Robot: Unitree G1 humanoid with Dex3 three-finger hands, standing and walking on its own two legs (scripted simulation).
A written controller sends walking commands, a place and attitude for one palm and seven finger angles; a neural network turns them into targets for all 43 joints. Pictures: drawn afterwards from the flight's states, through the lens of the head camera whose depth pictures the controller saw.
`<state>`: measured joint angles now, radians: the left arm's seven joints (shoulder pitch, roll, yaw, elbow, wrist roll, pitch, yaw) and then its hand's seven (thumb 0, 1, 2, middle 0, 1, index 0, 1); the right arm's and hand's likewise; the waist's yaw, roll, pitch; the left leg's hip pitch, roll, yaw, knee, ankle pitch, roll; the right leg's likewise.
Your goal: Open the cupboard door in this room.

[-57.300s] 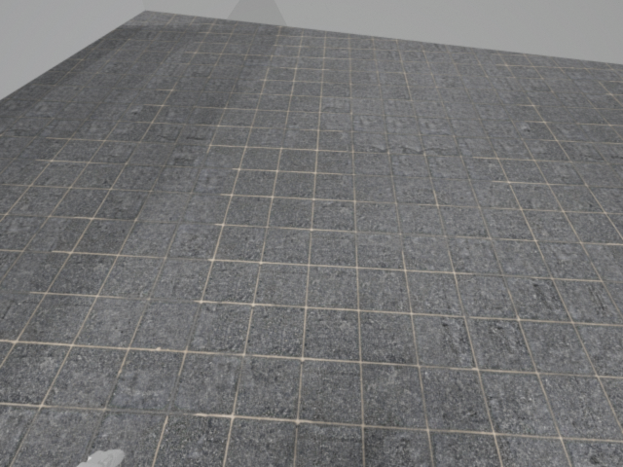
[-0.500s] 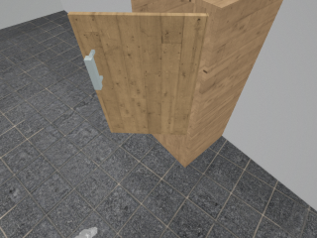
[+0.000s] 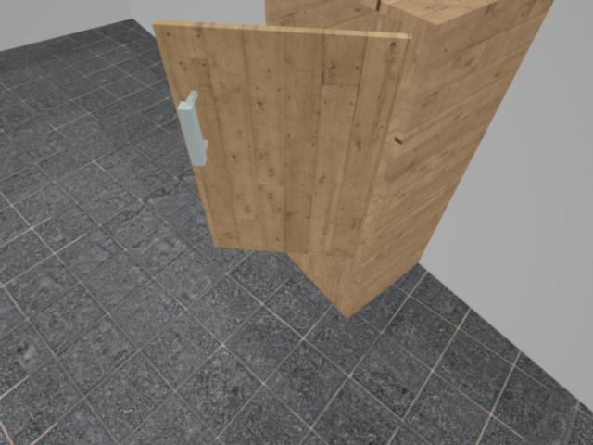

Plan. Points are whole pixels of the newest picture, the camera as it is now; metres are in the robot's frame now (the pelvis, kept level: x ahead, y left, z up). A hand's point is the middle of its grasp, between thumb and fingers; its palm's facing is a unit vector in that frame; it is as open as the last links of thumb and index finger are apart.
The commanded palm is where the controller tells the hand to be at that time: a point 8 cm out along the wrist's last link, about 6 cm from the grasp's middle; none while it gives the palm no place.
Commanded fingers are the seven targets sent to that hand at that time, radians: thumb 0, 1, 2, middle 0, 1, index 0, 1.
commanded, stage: come to a stop and stand still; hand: left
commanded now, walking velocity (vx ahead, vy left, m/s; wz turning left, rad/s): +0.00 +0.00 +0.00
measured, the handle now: (196, 128) +0.61 +0.23 +0.07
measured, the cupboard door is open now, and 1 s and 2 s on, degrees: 47 47 47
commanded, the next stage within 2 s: look again from close up in 0.94 s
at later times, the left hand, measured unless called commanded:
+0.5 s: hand out of the picture +0.02 +0.14 -0.17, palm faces +0.05 -0.98 -0.17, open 7.4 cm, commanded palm none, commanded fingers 0.00 0.90 0.90 -0.20 -0.30 -0.20 -0.30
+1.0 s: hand out of the picture +0.03 +0.15 -0.17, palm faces +0.06 -0.98 -0.17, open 7.4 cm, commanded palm none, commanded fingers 0.00 0.90 0.90 -0.20 -0.30 -0.20 -0.30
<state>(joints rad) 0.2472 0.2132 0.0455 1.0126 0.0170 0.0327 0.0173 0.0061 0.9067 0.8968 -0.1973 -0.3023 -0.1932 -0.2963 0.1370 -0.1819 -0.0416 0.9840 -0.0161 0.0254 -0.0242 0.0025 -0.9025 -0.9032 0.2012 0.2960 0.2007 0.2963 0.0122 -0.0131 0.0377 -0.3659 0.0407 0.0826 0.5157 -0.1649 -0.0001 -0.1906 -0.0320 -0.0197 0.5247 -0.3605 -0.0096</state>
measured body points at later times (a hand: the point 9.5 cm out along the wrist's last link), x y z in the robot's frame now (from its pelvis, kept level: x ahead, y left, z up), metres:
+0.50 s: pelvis +0.02 -0.02 +0.01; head +0.04 -0.02 +0.46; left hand +0.02 +0.19 -0.16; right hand -0.03 -0.23 -0.15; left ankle +0.06 +0.12 -0.73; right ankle -0.05 -0.12 -0.73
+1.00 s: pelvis +0.05 -0.01 +0.01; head +0.06 +0.00 +0.46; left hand +0.03 +0.20 -0.16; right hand +0.08 -0.24 -0.15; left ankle +0.06 +0.12 -0.73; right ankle -0.05 -0.12 -0.73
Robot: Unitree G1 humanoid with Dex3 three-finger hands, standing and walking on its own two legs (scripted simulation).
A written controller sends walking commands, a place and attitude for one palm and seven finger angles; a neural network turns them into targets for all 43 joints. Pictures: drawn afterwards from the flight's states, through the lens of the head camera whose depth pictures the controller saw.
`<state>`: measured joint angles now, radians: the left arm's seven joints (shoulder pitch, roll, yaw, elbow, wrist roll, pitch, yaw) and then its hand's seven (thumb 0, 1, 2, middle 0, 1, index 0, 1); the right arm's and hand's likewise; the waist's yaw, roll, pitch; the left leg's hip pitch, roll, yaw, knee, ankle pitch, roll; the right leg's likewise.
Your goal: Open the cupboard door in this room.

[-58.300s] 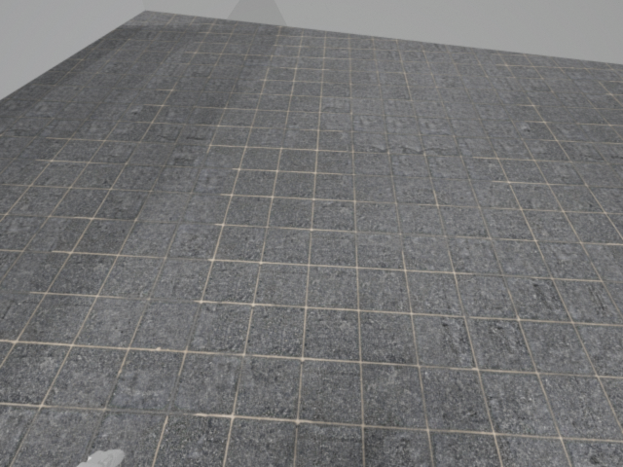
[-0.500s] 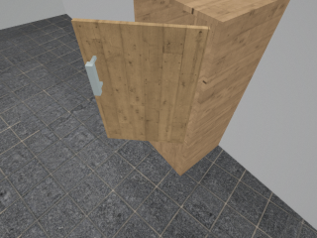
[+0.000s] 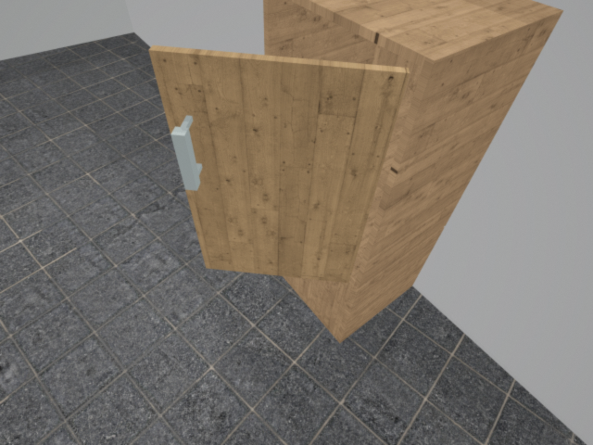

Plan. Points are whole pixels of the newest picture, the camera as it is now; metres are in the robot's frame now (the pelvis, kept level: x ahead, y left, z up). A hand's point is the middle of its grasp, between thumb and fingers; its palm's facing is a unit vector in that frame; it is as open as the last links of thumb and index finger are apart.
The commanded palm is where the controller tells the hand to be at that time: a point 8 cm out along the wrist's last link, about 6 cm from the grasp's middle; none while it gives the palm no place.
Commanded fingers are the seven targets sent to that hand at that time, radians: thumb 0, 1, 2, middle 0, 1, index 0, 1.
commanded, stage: look again from close up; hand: left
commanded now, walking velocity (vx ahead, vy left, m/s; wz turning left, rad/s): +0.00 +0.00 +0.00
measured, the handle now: (190, 153) +0.57 +0.23 +0.06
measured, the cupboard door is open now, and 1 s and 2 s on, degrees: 47 47 47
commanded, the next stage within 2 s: shuffle to correct the standing spot in 0.54 s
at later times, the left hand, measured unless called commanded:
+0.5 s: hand out of the picture -0.01 +0.23 -0.18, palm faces -0.03 -0.97 -0.25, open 7.4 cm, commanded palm none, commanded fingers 0.00 0.90 0.90 -0.20 -0.30 -0.20 -0.30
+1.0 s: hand out of the picture -0.03 +0.20 -0.19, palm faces -0.03 -0.98 -0.17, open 7.4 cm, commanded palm none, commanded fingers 0.00 0.90 0.90 -0.20 -0.30 -0.20 -0.30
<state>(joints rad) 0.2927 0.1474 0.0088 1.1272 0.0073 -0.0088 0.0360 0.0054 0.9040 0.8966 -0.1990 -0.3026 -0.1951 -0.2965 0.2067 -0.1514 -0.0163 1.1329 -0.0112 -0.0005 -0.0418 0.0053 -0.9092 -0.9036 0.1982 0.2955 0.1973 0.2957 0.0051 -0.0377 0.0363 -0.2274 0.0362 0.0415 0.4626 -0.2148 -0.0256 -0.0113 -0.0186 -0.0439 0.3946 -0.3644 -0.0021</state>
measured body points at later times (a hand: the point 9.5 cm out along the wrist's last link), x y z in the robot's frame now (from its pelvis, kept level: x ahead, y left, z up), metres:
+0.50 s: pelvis -0.04 +0.03 -0.01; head -0.03 +0.03 +0.44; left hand +0.00 +0.28 -0.16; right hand -0.01 -0.20 -0.16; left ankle +0.02 +0.14 -0.74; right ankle -0.10 -0.11 -0.74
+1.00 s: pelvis +0.00 +0.03 -0.01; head +0.02 +0.04 +0.43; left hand -0.03 +0.26 -0.18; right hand +0.01 -0.21 -0.16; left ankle +0.02 +0.14 -0.74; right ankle -0.09 -0.09 -0.72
